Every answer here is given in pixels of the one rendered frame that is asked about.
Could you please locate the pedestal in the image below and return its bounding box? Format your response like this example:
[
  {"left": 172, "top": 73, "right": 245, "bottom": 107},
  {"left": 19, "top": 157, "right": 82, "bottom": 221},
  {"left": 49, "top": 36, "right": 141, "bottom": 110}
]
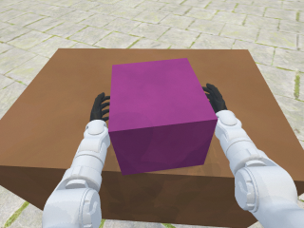
[{"left": 0, "top": 48, "right": 304, "bottom": 228}]

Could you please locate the robot left upper arm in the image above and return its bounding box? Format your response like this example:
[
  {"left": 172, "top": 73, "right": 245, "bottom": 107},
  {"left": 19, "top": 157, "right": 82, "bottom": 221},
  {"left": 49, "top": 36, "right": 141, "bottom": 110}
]
[{"left": 43, "top": 187, "right": 102, "bottom": 228}]

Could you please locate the left robot forearm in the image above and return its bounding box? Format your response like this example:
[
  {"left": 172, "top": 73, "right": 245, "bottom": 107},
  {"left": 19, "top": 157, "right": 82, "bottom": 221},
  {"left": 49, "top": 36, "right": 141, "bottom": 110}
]
[{"left": 42, "top": 120, "right": 110, "bottom": 228}]

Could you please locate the robot left hand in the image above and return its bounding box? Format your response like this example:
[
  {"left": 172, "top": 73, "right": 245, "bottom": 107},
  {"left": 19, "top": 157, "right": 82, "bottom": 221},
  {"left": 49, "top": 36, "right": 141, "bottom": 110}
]
[{"left": 89, "top": 92, "right": 110, "bottom": 122}]

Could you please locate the carton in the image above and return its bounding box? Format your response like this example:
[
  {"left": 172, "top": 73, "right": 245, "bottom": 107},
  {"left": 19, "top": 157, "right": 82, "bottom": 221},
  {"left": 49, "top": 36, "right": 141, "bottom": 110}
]
[{"left": 107, "top": 58, "right": 218, "bottom": 176}]

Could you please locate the right robot forearm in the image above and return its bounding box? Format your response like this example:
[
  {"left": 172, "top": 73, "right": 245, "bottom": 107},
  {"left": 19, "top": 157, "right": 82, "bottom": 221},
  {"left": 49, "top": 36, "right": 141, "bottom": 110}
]
[{"left": 215, "top": 110, "right": 298, "bottom": 202}]

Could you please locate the robot right upper arm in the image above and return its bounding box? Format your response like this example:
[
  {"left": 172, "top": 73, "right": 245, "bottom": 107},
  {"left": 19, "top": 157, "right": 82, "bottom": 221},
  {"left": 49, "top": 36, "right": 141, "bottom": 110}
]
[{"left": 235, "top": 165, "right": 304, "bottom": 228}]

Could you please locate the robot right hand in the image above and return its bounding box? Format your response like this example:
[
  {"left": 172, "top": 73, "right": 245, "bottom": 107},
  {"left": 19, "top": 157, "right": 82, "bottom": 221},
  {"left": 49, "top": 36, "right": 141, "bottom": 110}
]
[{"left": 202, "top": 83, "right": 228, "bottom": 113}]

